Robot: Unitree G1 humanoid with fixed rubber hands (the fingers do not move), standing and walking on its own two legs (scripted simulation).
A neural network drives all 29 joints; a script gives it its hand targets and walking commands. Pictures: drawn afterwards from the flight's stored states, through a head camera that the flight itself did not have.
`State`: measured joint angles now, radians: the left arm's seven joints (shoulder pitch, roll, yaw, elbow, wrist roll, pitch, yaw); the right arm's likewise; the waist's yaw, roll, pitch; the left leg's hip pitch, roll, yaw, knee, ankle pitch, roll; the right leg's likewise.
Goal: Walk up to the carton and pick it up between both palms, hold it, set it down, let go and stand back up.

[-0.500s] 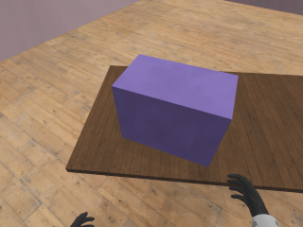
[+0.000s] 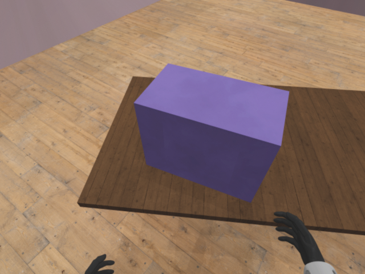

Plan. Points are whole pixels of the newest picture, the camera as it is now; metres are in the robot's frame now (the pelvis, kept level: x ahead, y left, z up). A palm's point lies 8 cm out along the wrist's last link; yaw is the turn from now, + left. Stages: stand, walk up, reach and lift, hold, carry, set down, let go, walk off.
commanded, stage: stand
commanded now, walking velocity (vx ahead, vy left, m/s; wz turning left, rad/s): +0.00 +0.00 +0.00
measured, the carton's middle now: (209, 132) +0.46 -0.05 +0.04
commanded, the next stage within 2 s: none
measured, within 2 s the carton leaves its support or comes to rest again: neither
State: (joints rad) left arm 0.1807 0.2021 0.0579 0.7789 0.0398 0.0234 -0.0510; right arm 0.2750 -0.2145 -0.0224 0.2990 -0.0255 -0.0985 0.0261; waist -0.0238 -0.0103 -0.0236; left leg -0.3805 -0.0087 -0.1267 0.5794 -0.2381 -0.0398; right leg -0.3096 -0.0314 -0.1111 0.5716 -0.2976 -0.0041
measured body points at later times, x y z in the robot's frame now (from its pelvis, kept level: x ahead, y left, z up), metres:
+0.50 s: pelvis +0.00 +0.00 +0.00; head +0.01 +0.00 +0.45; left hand +0.14 +0.23 -0.12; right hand +0.19 -0.23 -0.02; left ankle +0.04 +0.14 -0.73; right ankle +0.00 -0.11 -0.73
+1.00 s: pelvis +0.00 -0.01 +0.00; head +0.02 +0.00 +0.45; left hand +0.13 +0.23 -0.13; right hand +0.19 -0.23 -0.02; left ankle +0.04 +0.14 -0.73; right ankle +0.00 -0.11 -0.73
